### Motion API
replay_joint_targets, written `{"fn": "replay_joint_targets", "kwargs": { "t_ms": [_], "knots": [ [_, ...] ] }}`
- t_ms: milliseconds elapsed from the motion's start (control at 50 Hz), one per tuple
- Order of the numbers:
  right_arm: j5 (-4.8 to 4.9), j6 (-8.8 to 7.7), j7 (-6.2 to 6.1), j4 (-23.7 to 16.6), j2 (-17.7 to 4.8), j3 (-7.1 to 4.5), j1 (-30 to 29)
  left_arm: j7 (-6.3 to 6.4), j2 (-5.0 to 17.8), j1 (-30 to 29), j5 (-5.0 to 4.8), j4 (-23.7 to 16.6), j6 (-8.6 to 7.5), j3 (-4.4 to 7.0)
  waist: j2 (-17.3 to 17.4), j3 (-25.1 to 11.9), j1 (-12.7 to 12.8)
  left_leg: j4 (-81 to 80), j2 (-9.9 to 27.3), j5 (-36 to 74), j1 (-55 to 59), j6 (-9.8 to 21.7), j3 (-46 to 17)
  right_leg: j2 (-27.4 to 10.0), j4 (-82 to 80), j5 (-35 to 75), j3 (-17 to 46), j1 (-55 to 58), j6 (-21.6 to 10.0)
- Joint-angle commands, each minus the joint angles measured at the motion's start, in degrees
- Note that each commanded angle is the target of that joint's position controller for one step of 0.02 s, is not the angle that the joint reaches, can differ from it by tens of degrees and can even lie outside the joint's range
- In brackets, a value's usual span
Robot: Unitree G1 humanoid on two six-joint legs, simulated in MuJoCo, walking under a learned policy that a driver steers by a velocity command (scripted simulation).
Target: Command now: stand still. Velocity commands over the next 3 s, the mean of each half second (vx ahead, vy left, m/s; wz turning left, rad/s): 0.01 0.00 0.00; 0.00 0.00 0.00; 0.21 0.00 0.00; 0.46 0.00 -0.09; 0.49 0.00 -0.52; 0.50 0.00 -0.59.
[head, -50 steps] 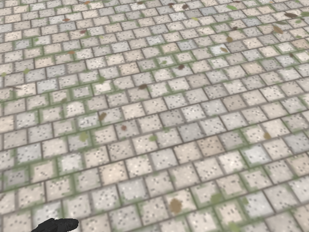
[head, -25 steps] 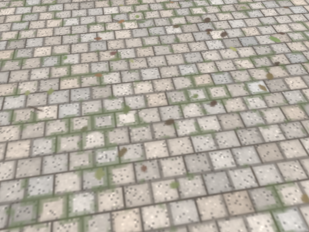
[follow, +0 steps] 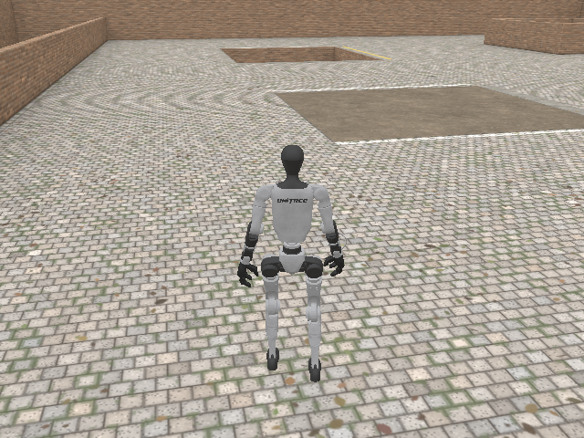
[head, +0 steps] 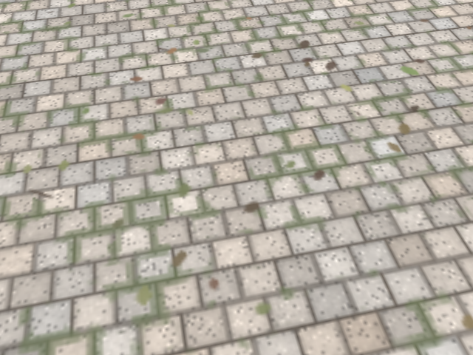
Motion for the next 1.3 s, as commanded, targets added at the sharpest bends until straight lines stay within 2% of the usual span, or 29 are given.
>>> {"fn": "replay_joint_targets", "kwargs": {
  "t_ms": [20, 240, 500, 1100, 1120, 1140, 1180, 1200, 1220, 1240, 1260, 1280, 1300],
  "knots": [
    [0.05, -0.19, -0.21, -1.6, -5.81, -1.18, -1.51, 0.25, 6.36, 2.46, -0.05, -0.77, -0.26, 0.93, -0.91, -2.74, 0.02, -1.8, 2.64, 13.28, 8.86, 2.47, -2.61, -1.84, -5.58, 11.79, 1.44, -6.09, -1.28],
    [0.16, 0.51, -0.85, 2.15, -5.99, -1.33, -1.49, 0.38, 5.03, 3.23, 0.01, 0.82, -0.18, 0.49, -0.57, -1.47, -0.24, -2.34, 2.5, 11.5, 9.28, 1.9, -2.75, -1.41, -6.62, 10.59, 0.71, -5.94, -1.34],
    [0.16, 0.67, -1.21, 4.99, -5.22, -1.22, -0.55, 0.69, 3.63, 5.61, 0.04, 2.11, -0.37, 0.15, -0.68, 0.06, -0.53, -3.39, 2.32, 6.76, 8.38, 1.65, -2.97, -0.95, -7.65, 6.02, 0.08, -7.17, -1.34],
    [0.39, 0.65, -1.58, 6.76, -3.54, -0.82, 3.3, 0.93, 1.15, 11.98, -0.19, 2.87, -0.89, -0.11, -0.63, 1.0, -0.7, -3.27, 2.13, 6.7, 7.7, 1.77, -3.14, -0.68, -7.71, 5.65, -0.39, -8.11, -1.38],
    [0.37, 0.69, -1.58, 7.33, -2.93, -0.68, 4.3, 0.97, 0.64, 13.26, -0.25, 3.47, -0.82, -0.17, -0.8, -0.19, -0.61, -3.23, 1.41, 0.46, 8.14, 1.77, -2.39, -0.31, -8.14, 0.23, -0.78, -7.63, -1.65],
    [0.59, 0.74, -1.62, 7.51, -3.18, -0.83, 4.72, 1.12, 1.19, 13.6, -0.5, 3.54, -0.68, 0.06, -1.37, 0.8, -0.62, -2.32, 0.22, -8.53, 6.79, 1.85, -1.32, -0.07, -8.28, -7.05, -0.58, -8.54, -2.5],
    [0.89, 0.22, -1.51, 7.06, -3.79, -1.24, 4.32, 1.5, 3.09, 12.77, -0.96, 2.08, -0.68, 0.73, -3.05, 4.67, -0.16, 0.48, -1.31, -24.0, 0.07, 2.44, 0.05, -1.94, -9.26, -21.27, 2.82, -10.63, -5.59],
    [0.96, -0.59, -1.24, 6.2, -3.37, -1.2, 2.81, 1.57, 3.87, 14.02, -1.27, 1.78, -1.05, 1.03, -4.0, 6.58, 0.79, 2.49, -1.26, -24.7, -3.48, 2.58, 0.21, -4.39, -11.09, -25.09, 6.42, -10.42, -7.38],
    [1.17, -1.68, -0.78, 5.25, -2.32, -1.05, 1.15, 1.49, 5.42, 16.05, -1.64, 1.95, -1.61, 1.59, -6.56, 7.75, 1.79, 6.74, -1.55, -20.82, -7.25, 2.19, 1.54, -8.46, -14.15, -27.59, 12.2, -8.24, -9.69],
    [1.42, -2.8, -0.17, 4.37, -1.29, -0.87, -0.37, 1.36, 7.52, 16.35, -1.97, 1.86, -2.19, 2.39, -10.26, 9.19, 2.11, 12.78, -1.48, -14.13, -11.1, 1.89, 3.66, -13.92, -17.8, -28.18, 19.07, -5.83, -12.35],
    [1.46, -3.71, 0.39, 3.63, -1.13, -0.81, -1.34, 1.23, 8.3, 15.47, -1.97, 1.44, -2.64, 2.82, -11.04, 10.81, 2.01, 16.6, 0.89, -12.34, -13.62, 2.56, 2.26, -17.67, -19.14, -26.07, 23.1, -5.69, -14.22],
    [1.8, -4.52, 0.86, 3.24, -1.02, -0.78, -0.92, 1.01, 7.58, 14.14, -1.79, 0.79, -3.11, 2.74, -10.62, 11.47, 1.05, 16.54, 2.18, -13.67, -14.65, 3.42, 1.49, -18.44, -18.52, -21.75, 23.26, -5.01, -14.36],
    [2.19, -5.16, 1.2, 3.24, -1.18, -0.85, 0.3, 0.67, 6.68, 12.59, -1.92, 0.11, -3.37, 2.6, -9.82, 11.4, -0.21, 12.42, 2.43, -15.03, -12.75, 4.07, 1.82, -17.08, -16.79, -17.11, 20.39, -4.6, -13.08]
  ]
}}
